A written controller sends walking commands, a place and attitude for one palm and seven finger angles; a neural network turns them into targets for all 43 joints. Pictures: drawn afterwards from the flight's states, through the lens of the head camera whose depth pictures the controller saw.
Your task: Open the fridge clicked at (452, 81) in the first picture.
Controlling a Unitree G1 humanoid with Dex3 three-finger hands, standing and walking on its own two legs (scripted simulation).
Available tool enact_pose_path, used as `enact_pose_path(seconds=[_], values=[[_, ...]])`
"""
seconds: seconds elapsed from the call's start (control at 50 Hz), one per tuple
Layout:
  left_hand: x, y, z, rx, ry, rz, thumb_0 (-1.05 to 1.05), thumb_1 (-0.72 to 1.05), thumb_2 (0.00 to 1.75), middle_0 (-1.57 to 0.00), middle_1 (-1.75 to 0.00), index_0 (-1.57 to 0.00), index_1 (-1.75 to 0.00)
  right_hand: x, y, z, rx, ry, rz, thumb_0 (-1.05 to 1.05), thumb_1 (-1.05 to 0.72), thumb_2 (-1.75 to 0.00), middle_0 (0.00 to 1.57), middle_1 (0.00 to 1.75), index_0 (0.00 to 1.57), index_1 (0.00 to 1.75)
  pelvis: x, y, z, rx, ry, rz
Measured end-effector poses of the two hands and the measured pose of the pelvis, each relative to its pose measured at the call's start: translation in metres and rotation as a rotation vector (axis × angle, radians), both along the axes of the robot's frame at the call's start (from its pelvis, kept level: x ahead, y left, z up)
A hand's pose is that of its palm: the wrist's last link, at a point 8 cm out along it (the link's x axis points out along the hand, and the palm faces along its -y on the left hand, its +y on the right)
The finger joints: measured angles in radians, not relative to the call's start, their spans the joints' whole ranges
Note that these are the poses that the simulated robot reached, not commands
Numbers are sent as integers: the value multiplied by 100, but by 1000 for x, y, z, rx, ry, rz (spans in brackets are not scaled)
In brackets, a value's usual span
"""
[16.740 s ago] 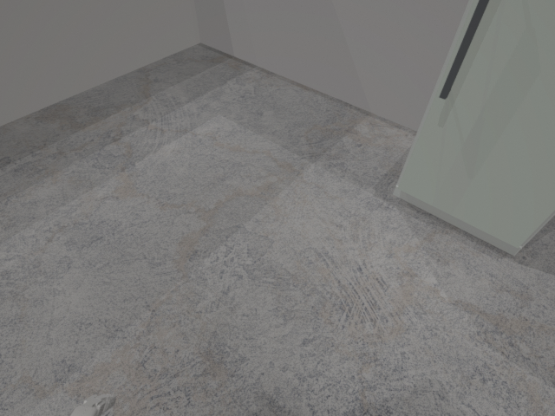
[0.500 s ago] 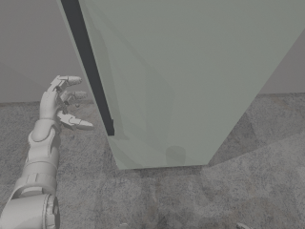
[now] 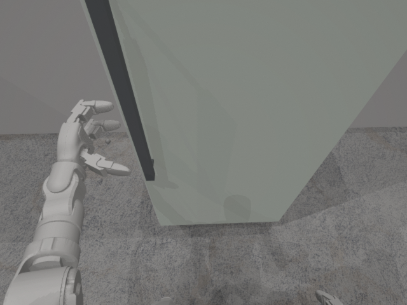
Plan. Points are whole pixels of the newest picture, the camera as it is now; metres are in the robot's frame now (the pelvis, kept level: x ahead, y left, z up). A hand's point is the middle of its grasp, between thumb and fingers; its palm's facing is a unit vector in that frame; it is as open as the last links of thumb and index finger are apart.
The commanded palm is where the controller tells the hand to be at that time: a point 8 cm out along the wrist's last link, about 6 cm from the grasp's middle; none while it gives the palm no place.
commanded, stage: feel for the door with the fingertips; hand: left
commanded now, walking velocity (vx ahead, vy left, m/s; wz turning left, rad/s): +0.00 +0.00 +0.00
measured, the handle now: (134, 111) +0.47 +0.15 +0.11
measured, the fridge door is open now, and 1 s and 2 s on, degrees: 0 0 0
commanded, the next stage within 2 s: slide the fingers in behind the handle in 0.58 s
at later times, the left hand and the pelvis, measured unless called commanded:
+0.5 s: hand (122, 137) +0.42 +0.17 +0.09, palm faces +0.06 -1.00 -0.02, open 14.0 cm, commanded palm +0.39 +0.23 +0.09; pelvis +0.00 -0.01 +0.00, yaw +0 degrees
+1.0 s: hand (121, 137) +0.42 +0.18 +0.08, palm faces +0.05 -1.00 +0.00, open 13.8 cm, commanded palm +0.38 +0.23 +0.09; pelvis +0.00 -0.01 +0.00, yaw +0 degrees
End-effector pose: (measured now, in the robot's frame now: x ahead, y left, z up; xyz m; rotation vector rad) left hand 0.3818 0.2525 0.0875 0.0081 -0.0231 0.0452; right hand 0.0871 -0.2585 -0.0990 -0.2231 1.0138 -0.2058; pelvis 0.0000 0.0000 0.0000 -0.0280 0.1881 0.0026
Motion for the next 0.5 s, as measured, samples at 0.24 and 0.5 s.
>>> enact_pose_path(seconds=[0.24,0.5], values=[[3,-26,-8,-9,36,-2,-1,-50,30,-30,-120,-31,-120,1,3,-3,31,-3,-3,1,-90,-90,20,30,21,30,0,-4,0,6,-5,-2],[10,-27,1,13,25,16,-1,-50,30,-30,-120,-31,-120,-11,-4,-8,33,32,-19,1,-90,-90,20,30,21,30,-1,-9,0,8,-8,-2]])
